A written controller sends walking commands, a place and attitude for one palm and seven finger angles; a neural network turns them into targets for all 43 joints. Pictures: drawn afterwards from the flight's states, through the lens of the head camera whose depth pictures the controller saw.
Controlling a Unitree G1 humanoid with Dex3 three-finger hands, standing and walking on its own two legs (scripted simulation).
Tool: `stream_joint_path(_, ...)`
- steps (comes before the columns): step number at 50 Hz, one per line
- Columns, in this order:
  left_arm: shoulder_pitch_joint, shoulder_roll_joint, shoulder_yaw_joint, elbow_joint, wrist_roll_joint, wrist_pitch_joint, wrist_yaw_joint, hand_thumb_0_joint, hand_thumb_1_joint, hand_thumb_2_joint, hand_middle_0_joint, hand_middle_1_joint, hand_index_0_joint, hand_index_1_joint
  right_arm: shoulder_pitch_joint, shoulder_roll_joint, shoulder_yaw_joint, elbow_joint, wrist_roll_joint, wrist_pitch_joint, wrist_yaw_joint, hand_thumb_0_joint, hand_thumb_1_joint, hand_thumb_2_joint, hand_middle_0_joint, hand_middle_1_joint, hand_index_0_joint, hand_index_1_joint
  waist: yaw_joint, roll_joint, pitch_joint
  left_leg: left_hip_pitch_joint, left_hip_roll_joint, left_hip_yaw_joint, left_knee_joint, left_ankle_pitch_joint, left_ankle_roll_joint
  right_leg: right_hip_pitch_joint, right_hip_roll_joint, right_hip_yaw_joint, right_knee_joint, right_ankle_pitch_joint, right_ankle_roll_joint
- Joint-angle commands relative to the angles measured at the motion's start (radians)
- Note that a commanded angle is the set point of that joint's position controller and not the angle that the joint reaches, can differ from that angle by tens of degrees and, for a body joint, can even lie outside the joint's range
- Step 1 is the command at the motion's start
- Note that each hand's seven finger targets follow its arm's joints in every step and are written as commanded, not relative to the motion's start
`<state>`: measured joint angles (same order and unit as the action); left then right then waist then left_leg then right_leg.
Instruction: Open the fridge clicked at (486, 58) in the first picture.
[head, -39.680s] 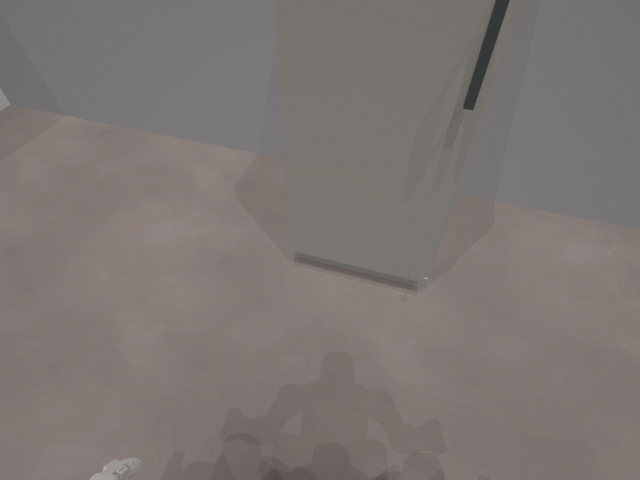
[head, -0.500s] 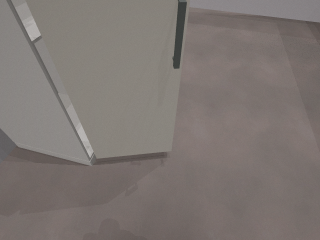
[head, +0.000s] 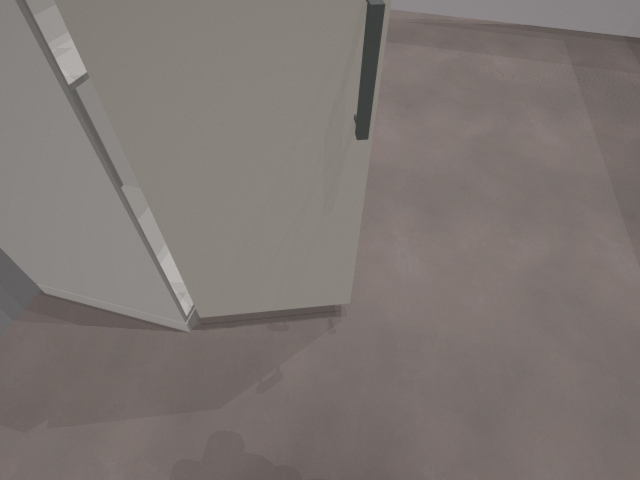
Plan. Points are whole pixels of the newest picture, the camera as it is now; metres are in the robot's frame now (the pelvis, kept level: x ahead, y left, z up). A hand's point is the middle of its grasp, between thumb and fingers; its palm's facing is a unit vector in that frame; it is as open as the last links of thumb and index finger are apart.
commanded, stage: look to check the result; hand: right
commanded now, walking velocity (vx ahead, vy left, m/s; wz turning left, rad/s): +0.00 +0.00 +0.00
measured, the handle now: (365, 71) +0.72 -0.02 +0.15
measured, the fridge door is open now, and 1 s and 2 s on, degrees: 68 68 68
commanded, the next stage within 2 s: stand and wait in 0.44 s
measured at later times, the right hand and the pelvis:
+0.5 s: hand out of the picture +0.02 -0.16 -0.18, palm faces -0.01 +0.98 -0.18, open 7.4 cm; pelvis +0.01 +0.01 +0.00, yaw +0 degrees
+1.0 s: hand out of the picture +0.02 -0.17 -0.18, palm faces -0.01 +0.98 -0.19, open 7.4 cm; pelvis +0.01 +0.01 +0.00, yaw +1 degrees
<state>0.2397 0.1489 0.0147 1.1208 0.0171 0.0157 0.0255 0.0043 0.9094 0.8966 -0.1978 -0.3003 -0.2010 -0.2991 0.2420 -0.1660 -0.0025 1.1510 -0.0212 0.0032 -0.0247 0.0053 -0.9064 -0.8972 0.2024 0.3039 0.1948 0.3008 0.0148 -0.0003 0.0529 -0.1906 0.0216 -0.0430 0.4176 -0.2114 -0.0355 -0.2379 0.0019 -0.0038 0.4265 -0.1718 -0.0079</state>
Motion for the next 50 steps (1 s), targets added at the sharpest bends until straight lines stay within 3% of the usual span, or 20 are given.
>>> stream_joint_path(1, 0.048, 0.110, 0.020, -0.027, -0.001, -0.016, 0.007, 0.000, 0.900, 0.900, -0.200, -0.300, -0.200, -0.300, 0.056, -0.106, -0.020, -0.027, 0.006, -0.017, -0.007, 0.000, -0.900, -0.900, 0.200, 0.300, 0.200, 0.300, -0.003, 0.007, -0.011, -0.054, 0.056, -0.040, -0.094, -0.002, 0.057, 0.053, -0.085, 0.065, -0.072, 0.019, -0.014)
stream_joint_path(7, 0.046, 0.104, 0.019, -0.019, 0.001, -0.014, 0.008, 0.000, 0.900, 0.900, -0.200, -0.300, -0.200, -0.300, 0.052, -0.101, -0.022, -0.024, 0.006, -0.013, -0.007, 0.000, -0.900, -0.900, 0.200, 0.300, 0.200, 0.300, -0.003, -0.014, 0.001, -0.057, 0.052, -0.041, -0.095, -0.028, 0.059, 0.043, -0.087, 0.068, -0.084, -0.019, -0.013)
stream_joint_path(10, 0.052, 0.102, 0.018, -0.017, 0.001, -0.017, 0.010, 0.000, 0.900, 0.900, -0.200, -0.300, -0.200, -0.300, 0.055, -0.099, -0.022, -0.025, 0.007, -0.016, -0.007, 0.000, -0.900, -0.900, 0.200, 0.300, 0.200, 0.300, -0.004, 0.008, -0.015, -0.042, 0.054, -0.042, -0.091, 0.007, 0.059, 0.053, -0.089, 0.066, -0.079, 0.018, -0.015)
stream_joint_path(25, 0.047, 0.100, 0.016, -0.014, 0.000, -0.021, 0.012, 0.000, 0.900, 0.900, -0.200, -0.300, -0.200, -0.300, 0.052, -0.095, -0.024, -0.024, 0.008, -0.015, -0.007, 0.000, -0.900, -0.900, 0.200, 0.300, 0.200, 0.300, -0.006, -0.023, 0.000, -0.033, 0.053, -0.038, -0.091, 0.023, 0.059, 0.056, -0.094, 0.065, -0.088, 0.034, -0.013)
stream_joint_path(46, 0.045, 0.110, 0.015, -0.012, -0.002, -0.022, 0.014, 0.000, 0.900, 0.900, -0.200, -0.300, -0.200, -0.300, 0.070, -0.100, -0.022, -0.020, 0.008, -0.019, -0.008, 0.000, -0.900, -0.900, 0.200, 0.300, 0.200, 0.300, -0.008, 0.013, 0.001, -0.028, 0.054, -0.041, -0.104, 0.049, 0.060, 0.085, -0.098, 0.057, -0.083, 0.068, -0.013)
stream_joint_path(50, 0.046, 0.104, 0.013, -0.006, 0.000, -0.021, 0.013, 0.000, 0.900, 0.900, -0.200, -0.300, -0.200, -0.300, 0.064, -0.096, -0.021, -0.019, 0.008, -0.016, -0.007, 0.000, -0.900, -0.900, 0.200, 0.300, 0.200, 0.300, -0.008, -0.013, 0.021, -0.033, 0.053, -0.041, -0.106, 0.019, 0.060, 0.068, -0.095, 0.060, -0.098, 0.029, -0.012)
